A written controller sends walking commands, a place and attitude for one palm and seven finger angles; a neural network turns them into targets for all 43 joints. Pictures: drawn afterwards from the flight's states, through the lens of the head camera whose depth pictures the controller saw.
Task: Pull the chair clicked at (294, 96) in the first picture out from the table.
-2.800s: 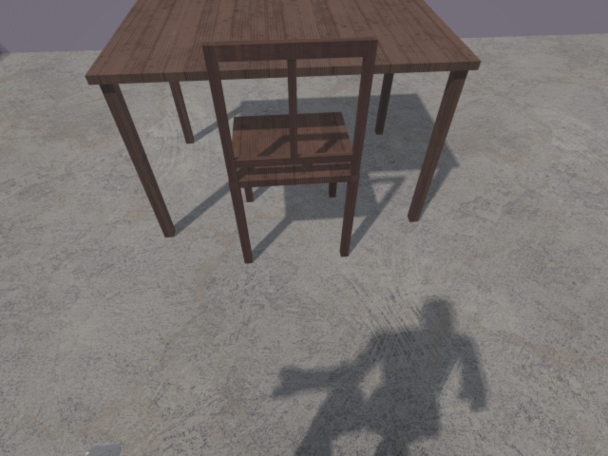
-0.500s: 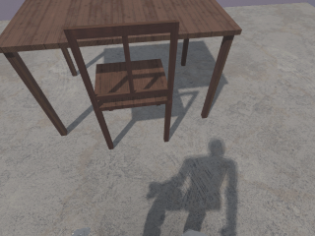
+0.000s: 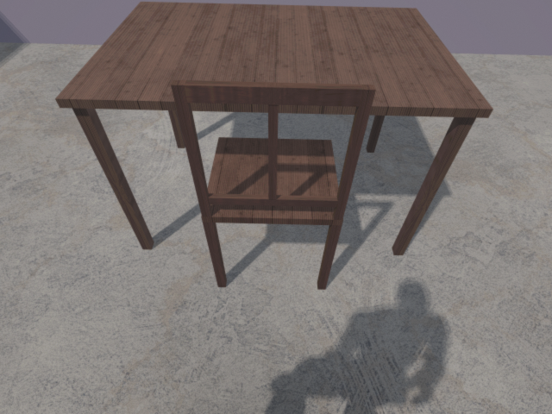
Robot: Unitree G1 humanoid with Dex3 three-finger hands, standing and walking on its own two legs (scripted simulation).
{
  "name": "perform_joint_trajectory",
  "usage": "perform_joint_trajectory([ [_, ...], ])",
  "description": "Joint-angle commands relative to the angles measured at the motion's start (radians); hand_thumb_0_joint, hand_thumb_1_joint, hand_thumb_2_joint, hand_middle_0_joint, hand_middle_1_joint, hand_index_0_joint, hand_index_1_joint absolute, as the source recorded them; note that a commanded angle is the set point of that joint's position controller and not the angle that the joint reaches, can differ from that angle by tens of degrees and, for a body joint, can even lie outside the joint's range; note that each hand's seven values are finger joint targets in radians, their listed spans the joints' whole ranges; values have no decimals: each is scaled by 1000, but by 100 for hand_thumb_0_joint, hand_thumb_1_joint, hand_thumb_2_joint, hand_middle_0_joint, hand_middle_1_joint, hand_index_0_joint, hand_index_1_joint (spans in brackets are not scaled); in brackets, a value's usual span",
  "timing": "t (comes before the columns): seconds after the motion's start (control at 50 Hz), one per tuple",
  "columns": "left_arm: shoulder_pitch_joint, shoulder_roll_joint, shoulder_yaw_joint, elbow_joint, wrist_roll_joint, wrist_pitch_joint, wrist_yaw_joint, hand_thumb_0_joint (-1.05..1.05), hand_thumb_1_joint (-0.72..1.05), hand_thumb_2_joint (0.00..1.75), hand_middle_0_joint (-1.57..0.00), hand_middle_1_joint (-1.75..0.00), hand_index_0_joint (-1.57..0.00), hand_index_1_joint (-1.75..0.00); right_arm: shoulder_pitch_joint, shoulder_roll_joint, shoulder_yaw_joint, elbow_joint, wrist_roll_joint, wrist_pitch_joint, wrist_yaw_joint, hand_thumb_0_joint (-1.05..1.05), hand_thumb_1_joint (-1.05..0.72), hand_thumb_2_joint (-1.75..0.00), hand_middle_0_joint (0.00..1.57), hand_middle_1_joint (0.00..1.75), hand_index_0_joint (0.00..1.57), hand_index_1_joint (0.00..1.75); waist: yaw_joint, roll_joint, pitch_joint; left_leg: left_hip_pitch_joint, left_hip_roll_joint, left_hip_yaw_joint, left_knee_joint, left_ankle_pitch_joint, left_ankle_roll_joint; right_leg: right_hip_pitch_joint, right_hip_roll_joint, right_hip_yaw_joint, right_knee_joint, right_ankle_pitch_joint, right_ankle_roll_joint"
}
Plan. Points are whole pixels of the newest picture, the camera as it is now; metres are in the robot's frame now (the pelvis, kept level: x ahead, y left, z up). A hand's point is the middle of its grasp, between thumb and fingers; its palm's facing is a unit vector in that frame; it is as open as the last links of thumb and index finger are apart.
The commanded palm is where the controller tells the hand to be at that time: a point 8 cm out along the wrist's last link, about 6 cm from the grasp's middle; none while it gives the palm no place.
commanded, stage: take the last steps up to it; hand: left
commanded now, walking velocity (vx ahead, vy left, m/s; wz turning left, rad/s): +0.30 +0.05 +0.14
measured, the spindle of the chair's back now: (272, 156) +0.72 +0.06 -0.08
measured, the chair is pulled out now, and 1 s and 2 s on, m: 0.00 0.00 0.00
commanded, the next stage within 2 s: come to a stop and stand still in 0.66 s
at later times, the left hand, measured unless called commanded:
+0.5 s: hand out of the picture +0.05 +0.21 -0.18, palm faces +0.15 -0.98 -0.16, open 7.4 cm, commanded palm none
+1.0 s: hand (172, 350) +0.25 +0.21 -0.16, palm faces +0.09 -0.97 -0.22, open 7.3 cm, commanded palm none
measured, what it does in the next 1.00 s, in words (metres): walks ahead: left foot, then right foot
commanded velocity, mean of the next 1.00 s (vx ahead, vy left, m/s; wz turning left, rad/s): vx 0.11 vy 0.04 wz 0.01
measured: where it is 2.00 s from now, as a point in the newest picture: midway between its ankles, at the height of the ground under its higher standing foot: outside the picture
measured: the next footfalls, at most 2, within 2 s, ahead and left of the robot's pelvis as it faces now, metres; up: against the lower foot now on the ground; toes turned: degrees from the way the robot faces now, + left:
left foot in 0.36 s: +0.19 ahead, +0.16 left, +0.00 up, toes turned +12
right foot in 0.72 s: +0.29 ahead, -0.06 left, +0.00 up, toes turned -3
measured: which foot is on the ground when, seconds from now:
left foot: down 0.00-0.00, up 0.02-0.34, down 0.36-0.74, up 0.76-1.00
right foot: down 0.00-0.36, up 0.38-0.70, down 0.72-1.00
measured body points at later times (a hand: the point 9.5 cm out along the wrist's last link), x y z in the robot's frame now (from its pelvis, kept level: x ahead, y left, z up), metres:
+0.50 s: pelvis +0.13 +0.05 +0.00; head +0.14 +0.07 +0.45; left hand +0.04 +0.26 -0.16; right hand +0.22 -0.17 -0.14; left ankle +0.15 +0.15 -0.73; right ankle +0.07 -0.07 -0.66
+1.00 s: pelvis +0.24 +0.04 +0.01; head +0.26 +0.03 +0.46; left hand +0.25 +0.26 -0.14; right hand +0.27 -0.19 -0.15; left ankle +0.25 +0.17 -0.70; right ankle +0.25 -0.05 -0.73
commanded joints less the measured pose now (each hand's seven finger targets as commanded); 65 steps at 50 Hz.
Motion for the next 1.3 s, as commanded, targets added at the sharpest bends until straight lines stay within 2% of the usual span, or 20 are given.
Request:
perform_joint_trajectory([
  [0.0, 239, 198, 39, 6, 3, -33, 9, 0, 90, 90, -20, -30, -20, -30, -107, -109, -27, -106, -6, -5, 25, 0, -90, -90, 20, 30, 20, 30, 93, -201, 90, -401, 12, -40, 372, -276, 12, 161, -389, 511, -444, -260, -190],
  [0.1, 167, 96, 16, 10, 7, -65, 14, 0, 90, 90, -20, -30, -20, -30, -70, -62, -27, -68, -5, -5, 45, 0, -90, -90, 20, 30, 20, 30, 6, -102, 144, -386, 78, -42, 482, -50, 0, 112, -281, 204, -386, 145, -162],
  [0.26, 229, 120, 23, 65, 4, -55, 14, 0, 90, 90, -20, -30, -20, -30, -122, -26, -9, -85, 2, -24, 53, 0, -90, -90, 20, 30, 20, 30, 33, -152, 90, -138, 22, 73, 107, -13, 21, 132, -227, 38, -284, 371, -125],
  [0.3, 194, 112, 24, 65, -1, -50, 14, 0, 90, 90, -20, -30, -20, -30, 37, -59, -16, -34, -5, -35, 39, 0, -90, -90, 20, 30, 20, 30, -45, -121, 34, 118, -1, 91, -35, 57, 30, 45, -183, -15, -97, 426, -92],
  [0.32, 205, 82, 18, 60, -4, -50, 9, 0, 90, 90, -20, -30, -20, -30, 173, -128, -33, 6, -11, -44, 25, 0, -90, -90, 20, 30, 20, 30, -94, 3, -61, 337, 78, 0, -74, 98, 57, -51, -139, -46, 126, 358, -61],
  [0.34, 223, 25, 12, 36, -15, -49, 3, 0, 90, 90, -20, -30, -20, -30, 270, -243, -59, 23, -18, -47, 10, 0, -90, -90, 20, 30, 20, 30, -109, 256, -150, 493, 347, -363, -158, 169, 158, -275, -8, -109, 408, -88, -12],
  [0.36, 153, 31, 12, -3, -7, -53, 6, 0, 90, 90, -20, -30, -20, -30, 319, -265, -60, 31, -4, -36, 3, 0, -90, -90, 20, 30, 20, 30, -125, 214, -126, 458, 427, -457, -231, 226, 228, -363, 13, -24, 590, -256, -31],
  [0.48, 134, -16, 21, 21, 0, -12, -12, 0, 90, 90, -20, -30, -20, -30, 50, -73, -18, -23, 1, -60, -7, 0, -90, -90, 20, 30, 20, 30, 14, 124, 52, -12, 270, -126, -344, 144, 175, -237, -85, 33, 521, -6, -22],
  [0.6, 46, -12, 12, -38, 4, -4, -15, 0, 90, 90, -20, -30, -20, -30, 46, -124, -29, -23, -8, -43, 0, 0, -90, -90, 20, 30, 20, 30, 16, 89, 81, -49, 265, -104, -332, -20, 178, -110, -42, -10, 198, 37, -13],
  [0.66, 95, 15, 18, -24, 9, -9, -12, 0, 90, 90, -20, -30, -20, -30, 38, -123, -30, -18, -6, -25, 4, 0, -90, -90, 20, 30, 20, 30, 48, 65, 71, -111, 210, -65, -208, -196, 118, 59, 4, -40, 32, 112, -10],
  [0.68, 134, 57, 27, -17, 11, -17, -8, 0, 90, 90, -20, -30, -20, -30, 36, -89, -23, -13, -2, -25, 7, 0, -90, -90, 20, 30, 20, 30, 71, -16, 78, -190, 150, -31, -91, -243, 79, 143, -21, 33, -59, 72, -23],
  [0.72, 217, 199, 48, -19, 2, -30, 0, 0, 90, 90, -20, -30, -20, -30, 41, -47, -12, -69, 1, -23, 15, 0, -90, -90, 20, 30, 20, 30, 86, -304, 45, -349, -2, 57, 371, -381, 8, 178, -359, 549, -376, -73, -195],
  [0.74, 184, 192, 47, -24, -6, -39, 3, 0, 90, 90, -20, -30, -20, -30, 33, -78, -17, -61, -5, -21, 13, 0, -90, -90, 20, 30, 20, 30, 70, -292, 20, -333, 18, -30, 497, -314, 13, 144, -353, 578, -402, -3, -215],
  [0.82, -22, 90, 12, -63, -5, -47, 23, 0, 90, 90, -20, -30, -20, -30, 100, -22, 5, 15, 8, 1, 0, 0, -90, -90, 20, 30, 20, 30, -31, -42, -19, -143, 60, -56, 400, -153, -43, 53, -242, 178, -234, 811, -186],
  [0.88, -7, 122, 17, -48, -7, -27, 30, 0, 90, 90, -20, -30, -20, -30, 81, -16, 2, 11, 20, 25, -6, 0, -90, -90, 20, 30, 20, 30, -11, -59, -49, -91, 28, -27, 285, -133, -60, 84, -234, 129, -189, 924, -193],
  [0.96, 14, 142, 32, -38, -3, 0, 35, 0, 90, 90, -20, -30, -20, -30, 24, -41, -11, -20, 17, 39, -8, 0, -90, -90, 20, 30, 20, 30, 13, -126, -37, -89, 16, -30, 197, -141, -59, 114, -240, 161, -170, 848, -202],
  [1.04, -29, 138, 37, -42, -8, 15, 36, 0, 90, 90, -20, -30, -20, -30, 68, -44, -14, -10, 13, 34, -11, 0, -90, -90, 20, 30, 20, 30, -25, -129, -35, 79, 20, -27, -67, 80, -49, 36, -182, 129, -106, 627, -134],
  [1.1, 21, 40, 15, -52, -15, 29, 38, 0, 90, 90, -20, -30, -20, -30, 57, -149, -20, -28, 2, 15, -17, 0, -90, -90, 20, 30, 20, 30, 7, 190, -36, 101, 294, -256, -186, 638, 99, -32, 10, 11, 60, -30, -12],
  [1.12, 5, 48, 13, -43, -14, 38, 41, 0, 90, 90, -20, -30, -20, -30, 37, -139, -16, -24, 1, 10, -26, 0, -90, -90, 20, 30, 20, 30, -5, 265, -37, 91, 312, -304, -240, 661, 143, -58, 35, 33, 193, -185, 1],
  [1.28, -18, 57, 15, -26, -9, 56, 12, 0, 90, 90, -20, -30, -20, -30, -17, -153, -23, -30, -2, 18, -40, 0, -90, -90, 20, 30, 20, 30, -25, 125, -41, 142, 284, -252, -264, 319, 167, -130, 19, 91, 287, -150, 13],
])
